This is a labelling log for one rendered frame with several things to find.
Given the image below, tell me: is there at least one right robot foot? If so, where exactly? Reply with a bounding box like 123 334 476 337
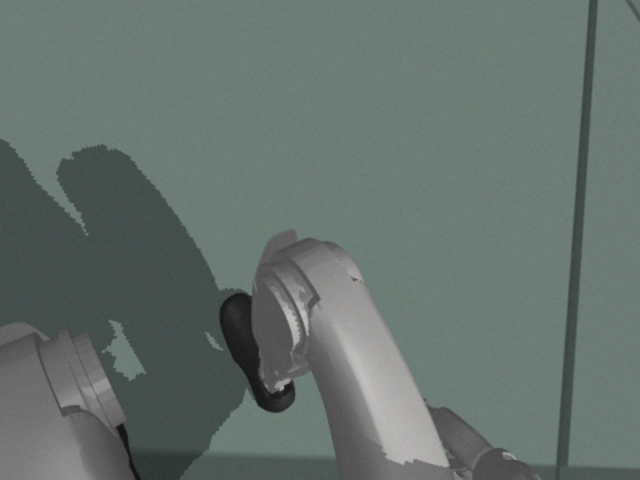
219 293 295 413

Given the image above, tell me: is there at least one right robot hand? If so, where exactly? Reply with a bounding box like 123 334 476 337
423 398 495 480

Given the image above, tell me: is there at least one left robot foot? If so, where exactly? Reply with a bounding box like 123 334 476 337
116 423 141 480

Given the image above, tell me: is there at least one right robot arm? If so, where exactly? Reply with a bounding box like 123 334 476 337
472 448 541 480

